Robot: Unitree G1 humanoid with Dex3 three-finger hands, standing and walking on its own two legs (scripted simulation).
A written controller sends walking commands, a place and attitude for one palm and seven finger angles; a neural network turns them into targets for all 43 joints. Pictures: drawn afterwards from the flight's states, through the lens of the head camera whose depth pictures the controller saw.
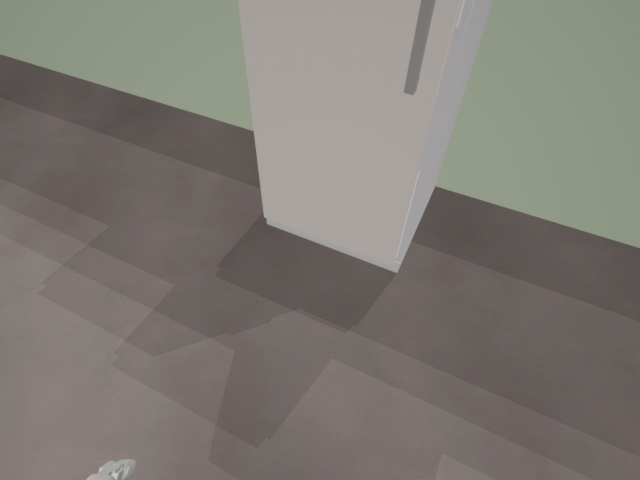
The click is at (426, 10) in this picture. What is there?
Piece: fridge door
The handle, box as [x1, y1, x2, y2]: [404, 0, 435, 94]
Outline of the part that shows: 435,0 421,0 404,88 404,92 413,94 416,88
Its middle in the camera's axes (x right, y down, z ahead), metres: +0.23 -0.46 +0.85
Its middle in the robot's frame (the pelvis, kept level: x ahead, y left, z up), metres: +0.97 -0.16 +0.17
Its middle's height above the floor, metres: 0.93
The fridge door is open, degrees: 0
